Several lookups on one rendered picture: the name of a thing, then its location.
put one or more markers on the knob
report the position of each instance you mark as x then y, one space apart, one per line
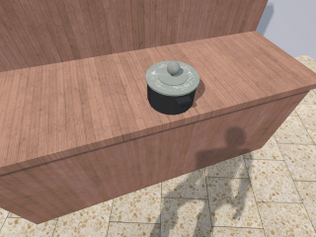
173 67

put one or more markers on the pot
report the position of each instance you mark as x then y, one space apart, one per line
170 105

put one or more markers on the lid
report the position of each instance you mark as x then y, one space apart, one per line
164 83

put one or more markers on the table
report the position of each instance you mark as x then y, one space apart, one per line
76 126

